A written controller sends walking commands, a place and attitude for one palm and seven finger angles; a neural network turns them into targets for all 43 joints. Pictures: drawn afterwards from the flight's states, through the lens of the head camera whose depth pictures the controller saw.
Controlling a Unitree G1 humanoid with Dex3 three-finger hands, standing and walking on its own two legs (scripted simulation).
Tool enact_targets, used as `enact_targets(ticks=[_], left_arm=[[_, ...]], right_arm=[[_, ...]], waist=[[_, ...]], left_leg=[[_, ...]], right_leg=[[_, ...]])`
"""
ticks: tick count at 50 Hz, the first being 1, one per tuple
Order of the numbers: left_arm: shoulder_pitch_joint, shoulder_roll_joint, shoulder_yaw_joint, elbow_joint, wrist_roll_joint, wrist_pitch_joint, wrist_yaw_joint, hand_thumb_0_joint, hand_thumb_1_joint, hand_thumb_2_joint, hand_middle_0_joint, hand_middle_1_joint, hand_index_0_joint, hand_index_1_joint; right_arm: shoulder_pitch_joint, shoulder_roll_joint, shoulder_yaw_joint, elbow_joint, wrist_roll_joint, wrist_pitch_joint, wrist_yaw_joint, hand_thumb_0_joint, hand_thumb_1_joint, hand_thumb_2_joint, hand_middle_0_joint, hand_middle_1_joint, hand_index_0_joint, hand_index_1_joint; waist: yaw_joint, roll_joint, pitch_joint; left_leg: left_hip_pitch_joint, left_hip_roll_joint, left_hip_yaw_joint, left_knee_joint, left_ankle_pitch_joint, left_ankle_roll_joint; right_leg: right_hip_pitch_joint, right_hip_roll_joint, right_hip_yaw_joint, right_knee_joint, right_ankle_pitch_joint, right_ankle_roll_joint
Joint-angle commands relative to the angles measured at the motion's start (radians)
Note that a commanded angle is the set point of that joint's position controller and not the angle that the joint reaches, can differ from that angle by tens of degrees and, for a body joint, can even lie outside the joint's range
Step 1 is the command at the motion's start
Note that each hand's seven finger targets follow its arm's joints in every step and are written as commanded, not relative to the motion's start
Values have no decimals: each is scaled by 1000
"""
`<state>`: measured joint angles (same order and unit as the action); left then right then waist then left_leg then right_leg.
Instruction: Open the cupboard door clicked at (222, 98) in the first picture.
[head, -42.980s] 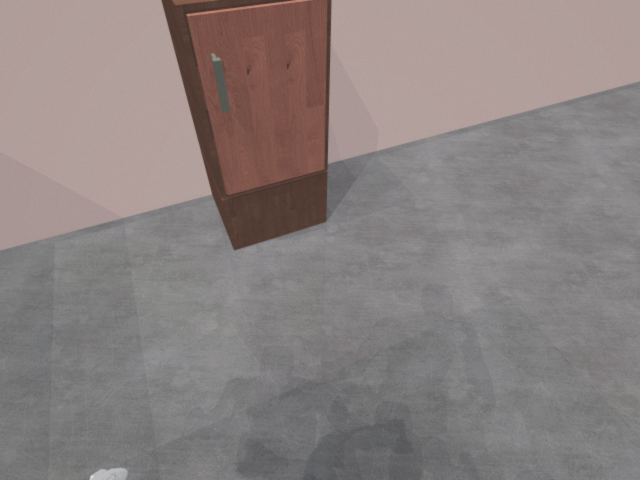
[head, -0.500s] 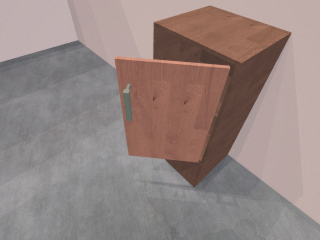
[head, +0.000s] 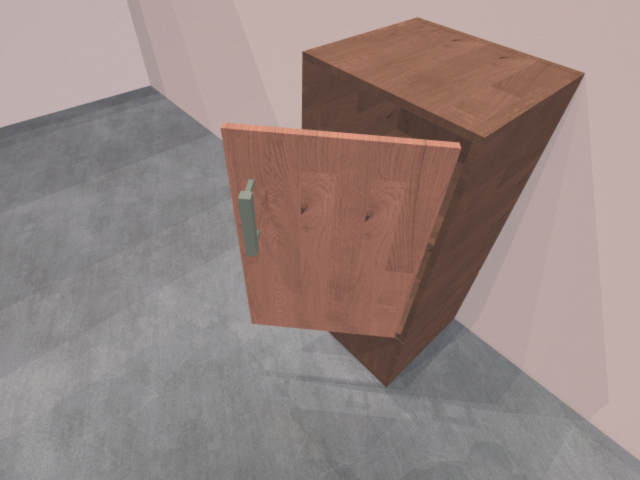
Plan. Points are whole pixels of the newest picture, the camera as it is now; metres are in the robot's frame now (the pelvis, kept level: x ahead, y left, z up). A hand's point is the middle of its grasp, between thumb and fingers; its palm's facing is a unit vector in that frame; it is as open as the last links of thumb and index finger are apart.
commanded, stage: come to a stop and stand still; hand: left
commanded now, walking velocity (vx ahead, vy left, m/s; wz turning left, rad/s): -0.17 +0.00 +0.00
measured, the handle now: (251, 218) +0.56 +0.16 -0.02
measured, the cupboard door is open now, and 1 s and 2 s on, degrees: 42 42 42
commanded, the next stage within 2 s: look again from close up in 0.86 s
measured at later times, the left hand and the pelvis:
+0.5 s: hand out of the picture +0.01 +0.18 -0.17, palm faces +0.00 -0.97 -0.23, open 7.4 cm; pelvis -0.02 +0.00 +0.00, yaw +0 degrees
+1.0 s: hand out of the picture -0.01 +0.18 -0.16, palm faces -0.02 -0.98 -0.21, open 7.4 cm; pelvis -0.02 +0.00 +0.00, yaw -1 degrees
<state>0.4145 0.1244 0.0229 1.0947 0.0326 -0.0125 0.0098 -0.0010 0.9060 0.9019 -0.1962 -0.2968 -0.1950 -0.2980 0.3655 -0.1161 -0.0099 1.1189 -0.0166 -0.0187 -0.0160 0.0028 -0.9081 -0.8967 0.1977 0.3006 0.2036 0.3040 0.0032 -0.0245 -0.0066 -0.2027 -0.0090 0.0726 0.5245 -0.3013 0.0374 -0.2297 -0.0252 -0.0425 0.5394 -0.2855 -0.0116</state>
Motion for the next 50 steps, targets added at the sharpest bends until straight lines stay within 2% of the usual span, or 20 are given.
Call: enact_targets(ticks=[1, 2, 4, 6, 8, 13, 15, 17, 18, 19, 20, 21, 22, 23, 24, 26, 27, 30, 38, 50], left_arm=[[64, 41, 2, -22, -7, -26, 15, 0, 900, 900, -200, -300, -200, -300], [75, 43, 0, -12, -11, -28, 21, 0, 900, 900, -200, -300, -200, -300], [79, 60, -6, 0, -20, -33, 30, 0, 900, 900, -200, -300, -200, -300], [60, 80, -2, -18, -20, -28, 38, 0, 900, 900, -200, -300, -200, -300], [44, 101, 8, -41, -19, -19, 44, 0, 900, 900, -200, -300, -200, -300], [-2, 118, 20, -74, -15, -3, 46, 0, 900, 900, -200, -300, -200, -300], [-36, 117, 17, -85, -17, 3, 43, 0, 900, 900, -200, -300, -200, -300], [-69, 111, 12, -97, -16, 6, 40, 0, 900, 900, -200, -300, -200, -300], [10, 169, 14, -62, -12, -6, 68, 0, 900, 900, -200, -300, -200, -300], [-59, 209, 11, -118, -15, -14, 59, 0, 900, 900, -200, -300, -200, -300], [-107, 202, 14, -140, -11, -15, 55, 0, 900, 900, -200, -300, -200, -300], [-148, 195, 10, -156, -9, -12, 49, 0, 900, 900, -200, -300, -200, -300], [-150, 181, 5, -159, -11, -7, 43, 0, 900, 900, -200, -300, -200, -300], [-145, 175, 2, -161, -13, 0, 39, 0, 900, 900, -200, -300, -200, -300], [-132, 163, 0, -158, -11, 5, 36, 0, 900, 900, -200, -300, -200, -300], [-108, 153, -6, -151, -6, 6, 29, 0, 900, 900, -200, -300, -200, -300], [-104, 150, -8, -147, -8, 6, 26, 0, 900, 900, -200, -300, -200, -300], [-104, 158, -11, -146, -9, 7, 21, 0, 900, 900, -200, -300, -200, -300], [-116, 172, -13, -126, -14, -7, 17, 0, 900, 900, -200, -300, -200, -300], [-102, 158, -18, -51, -19, -19, 22, 0, 900, 900, -200, -300, -200, -300]], right_arm=[[36, -87, -11, -33, 6, -32, -21, 0, -900, -900, 200, 300, 200, 300], [41, -79, -6, -26, 7, -36, -27, 0, -900, -900, 200, 300, 200, 300], [42, -69, -1, -17, 10, -34, -36, 0, -900, -900, 200, 300, 200, 300], [38, -68, -7, -18, 16, -25, -42, 0, -900, -900, 200, 300, 200, 300], [24, -79, -18, -31, 16, -14, -43, 0, -900, -900, 200, 300, 200, 300], [-13, -83, -31, -53, 11, 10, -35, 0, -900, -900, 200, 300, 200, 300], [-30, -82, -29, -60, 10, 16, -30, 0, -900, -900, 200, 300, 200, 300], [-48, -82, -27, -63, 8, 17, -23, 0, -900, -900, 200, 300, 200, 300], [-164, -153, -34, -145, 18, 8, -11, 0, -900, -900, 200, 300, 200, 300], [-101, -93, -30, -171, 16, 22, -3, 0, -900, -900, 200, 300, 200, 300], [-71, -97, -25, -170, 11, 24, 1, 0, -900, -900, 200, 300, 200, 300], [-48, -93, -23, -169, 3, 21, 8, 0, -900, -900, 200, 300, 200, 300], [-48, -106, -22, -171, -2, 14, 10, 0, -900, -900, 200, 300, 200, 300], [-57, -127, -20, -184, -4, 10, 9, 0, -900, -900, 200, 300, 200, 300], [-75, -148, -20, -196, -5, 7, 7, 0, -900, -900, 200, 300, 200, 300], [-99, -167, -21, -215, -5, 4, 7, 0, -900, -900, 200, 300, 200, 300], [-101, -177, -18, -216, -5, 3, 7, 0, -900, -900, 200, 300, 200, 300], [-100, -193, -18, -209, -6, 5, 9, 0, -900, -900, 200, 300, 200, 300], [-73, -192, -8, -161, -4, -6, 7, 0, -900, -900, 200, 300, 200, 300], [-55, -163, 6, -72, 4, -20, -4, 0, -900, -900, 200, 300, 200, 300]], waist=[[11, 40, 127], [10, 0, 96], [-2, -21, 34], [-4, -4, 18], [-1, 10, 0], [1, -24, -21], [-3, -21, -7], [-4, -4, 31], [34, 12, 40], [-20, -45, -25], [-34, -39, -16], [-45, 36, 33], [-39, 108, 74], [-28, 141, 105], [-13, 153, 124], [10, 87, 131], [11, 48, 118], [8, 30, 132], [-5, 21, 80], [-2, 16, 34]], left_leg=[[-78, 139, -145, -158, 167, 39], [-45, 119, -103, -102, 323, 23], [16, 105, -78, -76, 460, -6], [32, 107, -76, -74, 523, -14], [39, 108, -70, -53, 530, -17], [12, 94, -57, -6, 382, -23], [7, 89, -62, -24, 274, -26], [-6, 94, -81, -69, 198, -18], [-38, 105, -45, 91, 146, -44], [-61, 45, -41, 84, -75, -42], [-23, 50, -41, 45, -70, -37], [5, 53, -46, -2, -28, -28], [-25, 74, -92, -57, 1, -15], [-94, 110, -148, -126, -44, 5], [-156, 132, -187, -188, -112, 18], [-220, 140, -204, -238, -189, 28], [-217, 134, -200, -246, -203, 26], [-202, 119, -189, -260, -241, 21], [-112, 110, -162, -242, -127, 15], [-19, 110, -114, -187, 99, 5]], right_leg=[[7, -54, 46, -64, 185, -36], [35, -72, 63, -67, 321, -34], [78, -105, 81, -71, 600, -27], [100, -117, 81, -47, 714, -22], [91, -126, 88, -18, 725, -24], [77, -156, 124, -21, 646, -50], [37, -157, 138, -56, 478, -63], [-4, -130, 133, -93, 289, -51], [2, -163, 186, -96, 583, -32], [-3, -215, 238, -156, 267, -74], [-72, -199, 227, -175, 19, -100], [-140, -159, 174, -158, -87, -92], [-160, -111, 145, -127, -136, -71], [-138, -65, 110, -102, -155, -50], [-95, -37, 77, -74, -120, -37], [-20, -29, 50, -60, -58, -29], [-8, -31, 61, -65, -58, -28], [-38, -40, 76, -94, -104, -23], [-44, -64, 108, -131, -64, -27], [5, -83, 114, -138, 88, -27]])
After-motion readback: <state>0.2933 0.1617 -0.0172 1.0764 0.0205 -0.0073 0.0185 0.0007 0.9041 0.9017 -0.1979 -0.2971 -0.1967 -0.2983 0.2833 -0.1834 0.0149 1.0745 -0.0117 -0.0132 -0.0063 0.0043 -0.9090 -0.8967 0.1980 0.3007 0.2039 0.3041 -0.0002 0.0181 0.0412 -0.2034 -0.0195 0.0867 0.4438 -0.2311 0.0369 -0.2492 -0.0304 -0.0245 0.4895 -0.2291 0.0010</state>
